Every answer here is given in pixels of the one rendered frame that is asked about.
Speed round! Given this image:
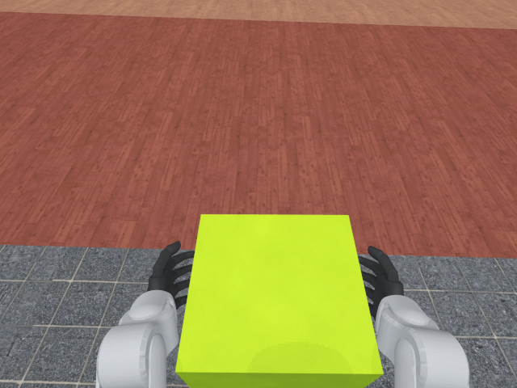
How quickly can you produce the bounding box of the left robot forearm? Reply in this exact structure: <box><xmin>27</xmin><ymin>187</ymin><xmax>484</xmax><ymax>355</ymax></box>
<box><xmin>95</xmin><ymin>290</ymin><xmax>179</xmax><ymax>388</ymax></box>

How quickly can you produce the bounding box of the robot left hand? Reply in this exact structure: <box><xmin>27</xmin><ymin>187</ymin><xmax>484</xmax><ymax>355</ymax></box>
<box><xmin>146</xmin><ymin>241</ymin><xmax>195</xmax><ymax>310</ymax></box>

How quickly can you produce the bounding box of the carton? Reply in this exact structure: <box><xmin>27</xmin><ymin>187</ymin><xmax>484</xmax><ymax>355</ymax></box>
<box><xmin>175</xmin><ymin>214</ymin><xmax>384</xmax><ymax>388</ymax></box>

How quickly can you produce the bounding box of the robot right hand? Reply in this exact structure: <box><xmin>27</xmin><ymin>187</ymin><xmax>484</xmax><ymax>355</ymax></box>
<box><xmin>358</xmin><ymin>246</ymin><xmax>404</xmax><ymax>321</ymax></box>

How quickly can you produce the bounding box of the right robot forearm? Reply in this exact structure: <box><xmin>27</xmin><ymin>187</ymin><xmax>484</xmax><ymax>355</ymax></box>
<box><xmin>375</xmin><ymin>295</ymin><xmax>469</xmax><ymax>388</ymax></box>

